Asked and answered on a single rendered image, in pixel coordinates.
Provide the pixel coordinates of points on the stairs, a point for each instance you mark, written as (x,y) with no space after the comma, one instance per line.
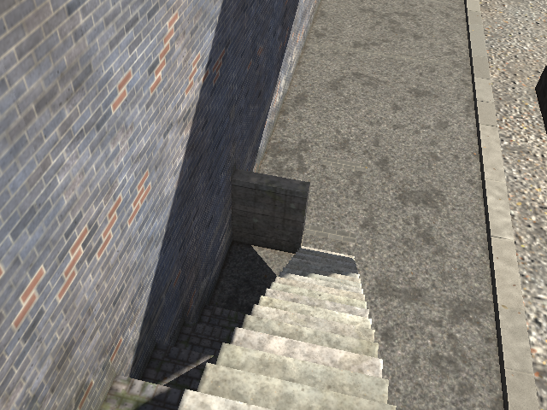
(307,345)

